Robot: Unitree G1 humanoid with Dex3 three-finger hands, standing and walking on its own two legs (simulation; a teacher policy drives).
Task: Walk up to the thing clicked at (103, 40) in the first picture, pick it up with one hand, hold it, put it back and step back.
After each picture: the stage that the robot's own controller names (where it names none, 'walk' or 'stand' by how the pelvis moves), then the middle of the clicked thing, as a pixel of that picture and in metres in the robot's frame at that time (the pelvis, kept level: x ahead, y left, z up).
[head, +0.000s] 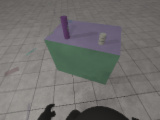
stand; (102, 38) +0.80 -0.08 -0.01
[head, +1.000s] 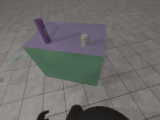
walk; (84, 40) +0.70 +0.13 +0.02
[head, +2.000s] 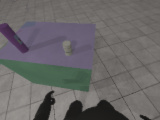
stand; (67, 48) +0.52 +0.22 +0.03
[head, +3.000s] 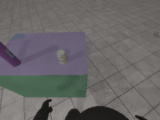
stand; (62, 57) +0.47 +0.26 +0.00
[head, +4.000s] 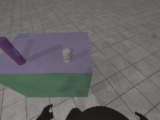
stand; (67, 55) +0.50 +0.23 +0.00
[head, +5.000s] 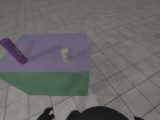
stand; (65, 55) +0.52 +0.25 -0.02
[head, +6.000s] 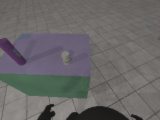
stand; (66, 58) +0.48 +0.24 -0.02
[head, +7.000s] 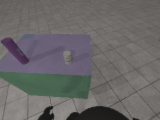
stand; (67, 57) +0.49 +0.23 -0.02
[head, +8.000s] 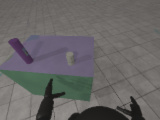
rise first; (70, 58) +0.49 +0.23 -0.01
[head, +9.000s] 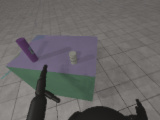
go down; (73, 57) +0.51 +0.22 -0.01
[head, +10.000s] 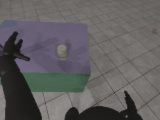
go down; (62, 53) +0.48 +0.21 +0.01
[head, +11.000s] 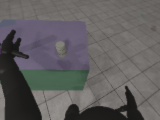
approach; (61, 49) +0.50 +0.21 +0.02
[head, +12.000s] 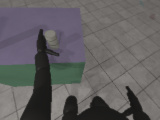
close in; (52, 40) +0.52 +0.24 +0.07
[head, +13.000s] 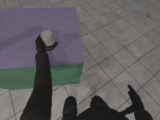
lift; (49, 40) +0.52 +0.23 +0.07
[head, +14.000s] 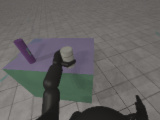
lift; (68, 57) +0.33 +0.16 +0.21
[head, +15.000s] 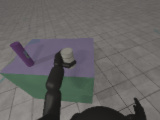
hold; (68, 58) +0.33 +0.16 +0.18
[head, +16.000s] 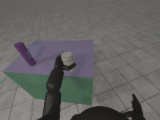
hold; (68, 62) +0.33 +0.17 +0.16
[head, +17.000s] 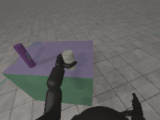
hold; (69, 60) +0.34 +0.16 +0.17
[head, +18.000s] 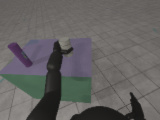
crouch; (66, 47) +0.42 +0.18 +0.21
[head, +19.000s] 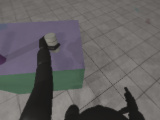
lower; (52, 43) +0.50 +0.22 +0.10
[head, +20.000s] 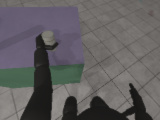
lower; (50, 41) +0.50 +0.24 +0.07
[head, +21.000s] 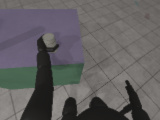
lower; (51, 43) +0.51 +0.22 +0.06
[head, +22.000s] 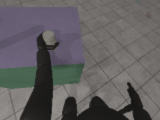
lower; (50, 41) +0.51 +0.22 +0.07
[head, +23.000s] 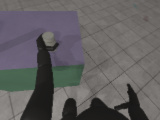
lower; (50, 42) +0.51 +0.23 +0.08
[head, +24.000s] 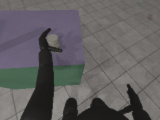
open; (54, 44) +0.50 +0.21 +0.06
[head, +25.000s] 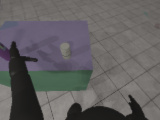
sink last; (66, 51) +0.48 +0.19 +0.04
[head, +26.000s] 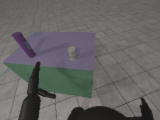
stand; (72, 53) +0.53 +0.22 +0.03
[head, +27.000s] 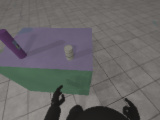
stand; (69, 53) +0.50 +0.20 +0.03
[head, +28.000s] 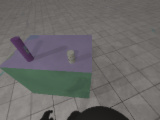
stand; (71, 56) +0.53 +0.21 -0.01
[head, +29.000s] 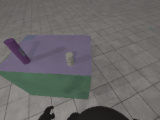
stand; (69, 59) +0.49 +0.21 -0.02
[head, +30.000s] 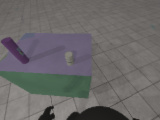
stand; (69, 58) +0.48 +0.21 -0.02
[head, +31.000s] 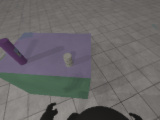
stand; (68, 60) +0.46 +0.21 -0.02
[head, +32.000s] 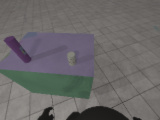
stand; (71, 59) +0.47 +0.20 -0.02
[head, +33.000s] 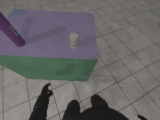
walk; (74, 41) +0.56 +0.14 +0.01
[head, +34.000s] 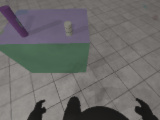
walk; (68, 28) +0.71 +0.28 +0.02
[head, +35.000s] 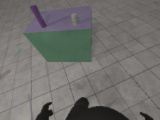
walk; (74, 19) +1.02 +0.28 +0.00
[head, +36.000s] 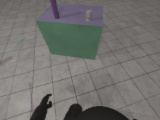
stand; (88, 15) +1.14 +0.09 +0.00
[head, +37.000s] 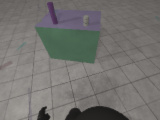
stand; (86, 20) +1.10 +0.11 +0.00
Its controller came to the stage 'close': yes
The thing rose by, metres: 0.24
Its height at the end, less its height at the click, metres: +0.00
